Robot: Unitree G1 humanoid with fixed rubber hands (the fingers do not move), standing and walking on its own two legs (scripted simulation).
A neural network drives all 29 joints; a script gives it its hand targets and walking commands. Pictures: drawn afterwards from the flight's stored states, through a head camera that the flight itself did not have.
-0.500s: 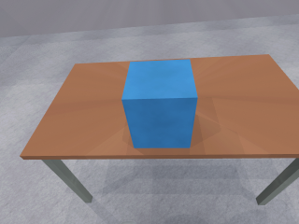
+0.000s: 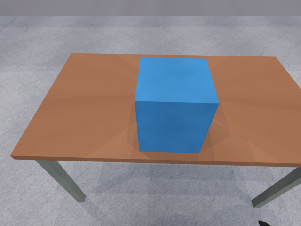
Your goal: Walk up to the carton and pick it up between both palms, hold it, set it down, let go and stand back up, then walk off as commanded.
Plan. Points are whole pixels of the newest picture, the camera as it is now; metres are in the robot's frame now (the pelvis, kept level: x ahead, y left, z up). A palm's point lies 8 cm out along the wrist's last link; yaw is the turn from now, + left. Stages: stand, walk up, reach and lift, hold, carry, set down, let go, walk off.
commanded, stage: walk up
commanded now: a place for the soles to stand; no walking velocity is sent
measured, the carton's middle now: (171, 107) +0.48 -0.04 +0.03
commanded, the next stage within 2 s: reach and lift in 1.72 s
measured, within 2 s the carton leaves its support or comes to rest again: neither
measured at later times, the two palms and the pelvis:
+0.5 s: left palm out of the picture +0.07 +0.33 -0.10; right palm out of the picture +0.12 -0.30 -0.10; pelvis +0.02 +0.00 +0.00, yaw +0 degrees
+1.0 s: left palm out of the picture +0.08 +0.32 -0.09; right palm out of the picture +0.13 -0.30 -0.09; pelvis +0.02 +0.00 +0.00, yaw +0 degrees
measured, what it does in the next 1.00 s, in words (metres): stands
